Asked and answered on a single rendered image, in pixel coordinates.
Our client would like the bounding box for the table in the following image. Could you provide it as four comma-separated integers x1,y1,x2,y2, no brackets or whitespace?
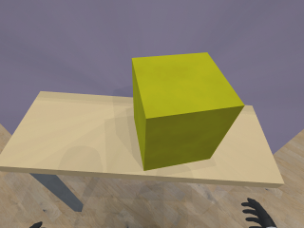
0,91,285,212

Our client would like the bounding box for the carton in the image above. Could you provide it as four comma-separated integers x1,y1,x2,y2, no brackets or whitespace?
131,52,245,171

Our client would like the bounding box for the right robot hand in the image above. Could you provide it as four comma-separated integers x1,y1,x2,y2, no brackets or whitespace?
241,198,277,228

